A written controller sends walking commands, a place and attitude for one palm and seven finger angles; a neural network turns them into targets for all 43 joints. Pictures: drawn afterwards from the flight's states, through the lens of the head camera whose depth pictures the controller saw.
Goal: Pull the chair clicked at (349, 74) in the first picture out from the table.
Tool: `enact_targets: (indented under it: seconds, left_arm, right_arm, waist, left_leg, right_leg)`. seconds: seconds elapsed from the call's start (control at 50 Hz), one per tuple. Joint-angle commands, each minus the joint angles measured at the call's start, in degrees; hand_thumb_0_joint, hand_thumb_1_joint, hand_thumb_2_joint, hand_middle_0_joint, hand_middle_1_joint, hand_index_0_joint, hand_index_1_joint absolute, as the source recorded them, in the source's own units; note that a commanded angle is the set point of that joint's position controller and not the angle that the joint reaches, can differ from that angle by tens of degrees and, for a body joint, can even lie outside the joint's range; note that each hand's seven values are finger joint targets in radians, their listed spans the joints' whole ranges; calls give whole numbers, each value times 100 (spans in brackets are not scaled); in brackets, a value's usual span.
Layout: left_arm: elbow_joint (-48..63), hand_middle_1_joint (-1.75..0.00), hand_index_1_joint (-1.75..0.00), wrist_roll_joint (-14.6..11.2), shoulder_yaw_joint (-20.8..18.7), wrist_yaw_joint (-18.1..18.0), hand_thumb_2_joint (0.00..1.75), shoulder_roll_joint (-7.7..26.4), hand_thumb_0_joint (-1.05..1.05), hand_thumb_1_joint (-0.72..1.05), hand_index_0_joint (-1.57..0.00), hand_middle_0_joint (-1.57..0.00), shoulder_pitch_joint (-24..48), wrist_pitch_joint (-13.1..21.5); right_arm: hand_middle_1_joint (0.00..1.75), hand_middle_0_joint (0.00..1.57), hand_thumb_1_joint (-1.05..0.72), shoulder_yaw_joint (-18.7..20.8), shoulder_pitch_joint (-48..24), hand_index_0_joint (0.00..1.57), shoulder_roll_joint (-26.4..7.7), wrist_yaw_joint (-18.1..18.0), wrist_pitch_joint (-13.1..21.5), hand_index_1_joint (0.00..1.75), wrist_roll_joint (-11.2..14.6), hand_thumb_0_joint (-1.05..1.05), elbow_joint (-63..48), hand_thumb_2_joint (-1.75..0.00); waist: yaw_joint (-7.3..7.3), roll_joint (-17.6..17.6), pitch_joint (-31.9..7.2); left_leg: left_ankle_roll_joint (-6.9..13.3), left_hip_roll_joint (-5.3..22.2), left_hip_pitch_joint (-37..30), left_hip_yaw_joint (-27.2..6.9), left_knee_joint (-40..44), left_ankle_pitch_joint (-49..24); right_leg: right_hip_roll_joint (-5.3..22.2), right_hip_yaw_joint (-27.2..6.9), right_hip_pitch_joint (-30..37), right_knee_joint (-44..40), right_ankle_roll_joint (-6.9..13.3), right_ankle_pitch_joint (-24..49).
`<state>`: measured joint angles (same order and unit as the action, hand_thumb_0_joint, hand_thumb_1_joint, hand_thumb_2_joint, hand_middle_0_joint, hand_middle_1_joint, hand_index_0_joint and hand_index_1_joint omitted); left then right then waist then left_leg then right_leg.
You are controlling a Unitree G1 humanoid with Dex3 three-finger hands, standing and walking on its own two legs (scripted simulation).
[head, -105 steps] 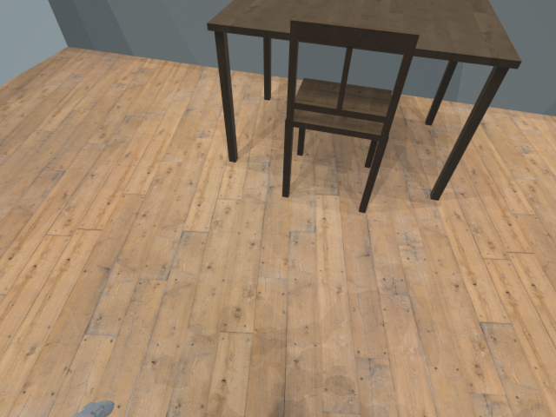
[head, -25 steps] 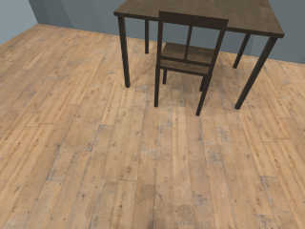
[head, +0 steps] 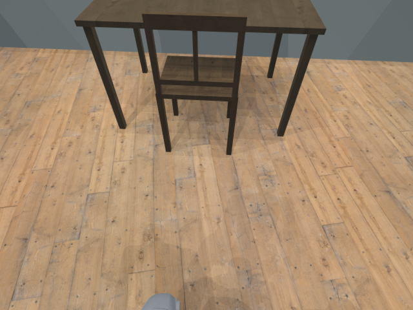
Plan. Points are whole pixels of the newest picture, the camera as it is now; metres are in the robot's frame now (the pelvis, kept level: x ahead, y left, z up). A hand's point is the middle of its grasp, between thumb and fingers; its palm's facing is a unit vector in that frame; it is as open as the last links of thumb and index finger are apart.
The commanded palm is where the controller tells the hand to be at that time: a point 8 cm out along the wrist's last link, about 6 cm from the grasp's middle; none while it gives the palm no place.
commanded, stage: walk to a spot facing it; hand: left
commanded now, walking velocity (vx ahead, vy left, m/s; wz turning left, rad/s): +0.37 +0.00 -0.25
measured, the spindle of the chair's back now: (195, 56) +1.13 +0.15 -0.11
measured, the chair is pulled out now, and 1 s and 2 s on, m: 0.00 0.00 0.00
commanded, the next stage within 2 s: turn to face it in 0.88 s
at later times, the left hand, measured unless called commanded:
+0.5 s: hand (116, 238) +0.30 +0.27 -0.18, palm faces -0.14 -0.98 -0.16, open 7.4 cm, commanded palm none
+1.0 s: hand (182, 167) +0.55 +0.13 -0.18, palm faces -0.46 -0.87 -0.19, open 7.3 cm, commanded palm none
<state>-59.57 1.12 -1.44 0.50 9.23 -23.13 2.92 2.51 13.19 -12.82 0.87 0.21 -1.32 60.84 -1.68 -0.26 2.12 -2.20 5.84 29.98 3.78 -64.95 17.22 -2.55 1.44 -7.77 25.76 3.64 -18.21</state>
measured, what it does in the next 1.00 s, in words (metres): walks ahead, turning right: left foot, then right foot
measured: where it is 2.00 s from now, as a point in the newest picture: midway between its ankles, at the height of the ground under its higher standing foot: (208, 273)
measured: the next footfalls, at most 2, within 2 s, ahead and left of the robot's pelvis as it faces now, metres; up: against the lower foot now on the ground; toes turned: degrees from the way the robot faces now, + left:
left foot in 0.28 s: +0.29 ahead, +0.14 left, +0.00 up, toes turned +2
right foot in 0.90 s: +0.41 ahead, -0.08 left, +0.00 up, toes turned -32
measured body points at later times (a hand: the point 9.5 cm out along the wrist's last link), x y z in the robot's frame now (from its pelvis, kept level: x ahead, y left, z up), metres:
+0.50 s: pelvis +0.22 +0.09 +0.00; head +0.25 +0.12 +0.45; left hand +0.31 +0.32 -0.16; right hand +0.22 -0.17 -0.13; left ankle +0.25 +0.14 -0.74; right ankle +0.18 -0.06 -0.62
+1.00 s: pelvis +0.37 +0.03 -0.02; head +0.41 +0.00 +0.43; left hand +0.58 +0.18 -0.16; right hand +0.24 -0.15 -0.18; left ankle +0.33 +0.17 -0.64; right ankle +0.38 -0.05 -0.74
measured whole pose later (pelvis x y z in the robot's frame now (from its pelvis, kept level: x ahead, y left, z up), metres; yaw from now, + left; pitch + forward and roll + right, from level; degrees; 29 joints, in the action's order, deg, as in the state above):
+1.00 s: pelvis +0.37 +0.03 -0.02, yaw -28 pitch -1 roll +0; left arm -52.4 0.3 -2.9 0.0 10.1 -7.0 0.1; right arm 2.4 18.4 -8.1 -0.8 -1.7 -0.3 59.1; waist 1.9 -0.1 7.6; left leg -3.2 7.1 21.4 7.8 -73.9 29.1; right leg -2.2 6.6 -21.1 37.7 5.7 -16.0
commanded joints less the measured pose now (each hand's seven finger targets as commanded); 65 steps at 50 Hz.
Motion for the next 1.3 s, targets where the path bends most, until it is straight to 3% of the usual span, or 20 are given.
enact_targets:
  seconds: [0.0, 0.16, 0.22, 0.24, 0.26, 0.28, 0.34, 0.44, 0.56, 0.74, 0.82, 0.84, 0.86, 0.88, 0.9, 0.92, 1.02, 1.22, 1.26, 1.28]
  left_arm:
    - [66, -30, -30, 8, -210, -119, 90, 934, 0, 90, -20, -20, -448, 186]
    - [-126, -30, -30, 38, -215, -217, 90, 886, 0, 90, -20, -20, -589, 146]
    - [-43, -30, -30, -1, -291, -211, 90, 1003, 0, 90, -20, -20, -244, 150]
    - [23, -30, -30, -59, -301, -159, 90, 802, 0, 90, -20, -20, -382, 141]
    - [115, -30, -30, -126, -270, -78, 90, 475, 0, 90, -20, -20, -730, 119]
    - [275, -30, -30, -73, -247, -93, 90, 588, 0, 90, -20, -20, -302, 126]
    - [304, -30, -30, 30, -312, 31, 90, 502, 0, 90, -20, -20, 358, 3]
    - [343, -30, -30, 109, -370, 115, 90, 210, 0, 90, -20, -20, 106, -378]
    - [693, -30, -30, 98, -377, 173, 90, 275, 0, 90, -20, -20, 936, -467]
    - [1050, -30, -30, 46, -271, 136, 90, 260, 0, 90, -20, -20, 2043, -446]
    - [981, -30, -30, 65, -349, 84, 90, 532, 0, 90, -20, -20, 1345, -331]
    - [855, -30, -30, 77, -408, 69, 90, 729, 0, 90, -20, -20, 792, -235]
    - [683, -30, -30, 96, -510, 23, 90, 1226, 0, 90, -20, -20, 149, -138]
    - [631, -30, -30, -4, -627, -78, 90, 1787, 0, 90, -20, -20, -237, -103]
    - [647, -30, -30, -112, -628, -180, 90, 1832, 0, 90, -20, -20, -143, -195]
    - [738, -30, -30, -123, -559, -219, 90, 1547, 0, 90, -20, -20, 336, -249]
    - [956, -30, -30, -1, -329, -268, 90, 937, 0, 90, -20, -20, 1449, -188]
    - [620, -30, -30, -3, -304, -230, 90, 957, 0, 90, -20, -20, 969, -281]
    - [651, -30, -30, -59, -305, -225, 90, 881, 0, 90, -20, -20, 896, -351]
    - [752, -30, -30, -72, -287, -213, 90, 624, 0, 90, -20, -20, 780, -396]
  right_arm:
    - [30, 20, -90, 101, -463, 20, -220, 36, 161, 30, 3, 0, -659, -90]
    - [30, 20, -90, 30, -1278, 20, -35, 94, 316, 30, 56, 0, -1065, -90]
    - [30, 20, -90, 161, 468, 20, -405, -56, 387, 30, 10, 0, -545, -90]
    - [30, 20, -90, 292, 1343, 20, -944, -132, 404, 30, -56, 0, -330, -90]
    - [30, 20, -90, 422, 1828, 20, -1525, -154, 417, 30, -97, 0, -235, -90]
    - [30, 20, -90, 364, 1651, 20, -1486, -170, 346, 30, 14, 0, -290, -90]
    - [30, 20, -90, 117, 462, 20, -413, -192, 473, 30, 3, 0, -515, -90]
    - [30, 20, -90, 85, 387, 20, -69, -239, 579, 30, 32, 0, -420, -90]
    - [30, 20, -90, 75, 882, 20, -245, -277, 553, 30, 64, 0, -305, -90]
    - [30, 20, -90, 116, 1412, 20, -412, -297, 297, 30, -20, 0, -109, -90]
    - [30, 20, -90, 232, 1167, 20, -666, -264, 223, 30, 12, 0, -283, -90]
    - [30, 20, -90, 248, 1042, 20, -724, -235, 210, 30, 47, 0, -386, -90]
    - [30, 20, -90, 225, 1096, 20, -596, -171, 179, 30, 141, 0, -529, -90]
    - [30, 20, -90, 145, 991, 20, -188, -168, 182, 30, 169, 0, -808, -90]
    - [30, 20, -90, 140, 570, 20, -276, -269, 125, 30, 158, 0, -949, -90]
    - [30, 20, -90, 145, 394, 20, -161, -255, 70, 30, 140, 0, -943, -90]
    - [30, 20, -90, 54, 947, 20, 29, -240, -210, 30, 0, 0, -519, -90]
    - [30, 20, -90, -24, 207, 20, -11, -130, -83, 30, 46, 0, -606, -90]
    - [30, 20, -90, 32, 395, 20, -314, -104, -72, 30, 31, 0, -589, -90]
    - [30, 20, -90, 113, 484, 20, -710, -101, -54, 30, -9, 0, -665, -90]
  waist:
    - [111, 463, 288]
    - [-85, 835, 468]
    - [707, 614, -303]
    - [984, -305, -1087]
    - [891, -1904, -1678]
    - [852, -1318, -1382]
    - [330, -465, 67]
    - [-80, -617, 133]
    - [91, -439, 240]
    - [450, -730, 388]
    - [63, -836, -300]
    - [-237, -671, -633]
    - [-491, 257, -1348]
    - [-478, 1393, -1858]
    - [-495, 858, -1808]
    - [-269, 436, -1096]
    - [554, 253, -470]
    - [142, 805, -196]
    - [213, -46, -160]
    - [192, -1367, -38]
  left_leg:
    - [-112, 184, 1001, -55, 298, -653]
    - [130, -134, 27, 311, 2490, -697]
    - [325, -364, -2379, 232, 3352, -982]
    - [551, 496, -3841, -684, 3488, -968]
    - [1134, 2244, -4779, -3009, 4322, -933]
    - [1374, 2440, -4082, -3518, 4873, -307]
    - [941, 1827, -2112, -1671, 5189, -424]
    - [611, 1304, -1456, 66, 5417, -836]
    - [616, 1319, -2536, 621, 5167, -2734]
    - [837, 1463, -3345, 1302, 4358, -4850]
    - [701, 1537, -3514, 1504, 2930, -5936]
    - [499, 1460, -3033, 1527, 1918, -5457]
    - [172, 1083, -1618, 1591, 234, -3311]
    - [-243, -117, 260, 1147, -1775, 1901]
    - [-125, 0, 353, -18, -1911, 1998]
    - [-111, 238, 433, -154, -1748, 1428]
    - [-128, 177, -464, -227, -573, 480]
    - [-4, -241, -1332, 98, 2946, -63]
    - [177, 100, -1940, -416, 3795, -1259]
    - [625, 1064, -1984, -1719, 4256, -2355]
  right_leg:
    - [1447, -1335, 276, -1369, 656, 1964]
    - [1346, -1082, 485, -1027, 476, 3428]
    - [1050, -857, -143, 813, 245, 4018]
    - [620, -547, -967, 2213, 52, 2576]
    - [-193, -18, -2269, 4366, -176, -1298]
    - [100, -531, -2495, 5161, -80, -1414]
    - [791, -439, -2680, 5377, -197, -72]
    - [891, -238, -2565, 4931, -390, 793]
    - [941, 20, -3483, 4076, -576, 1211]
    - [544, 749, -2900, 2013, -377, 507]
    - [165, 912, -1661, 1273, -124, 219]
    - [181, 801, -643, 627, -55, 705]
    - [1059, -257, 1198, 351, 359, 2949]
    - [2716, -2957, 2206, 355, 1292, 6418]
    - [2733, -2552, 1933, 150, 1562, 6357]
    - [2399, -2026, 1278, -2, 1377, 5468]
    - [1591, -750, -991, -659, 693, 3474]
    - [1609, -111, -478, -283, 343, 2019]
    - [1426, 213, -967, 429, -67, 1207]
    - [902, 608, -1584, 1268, -421, -110]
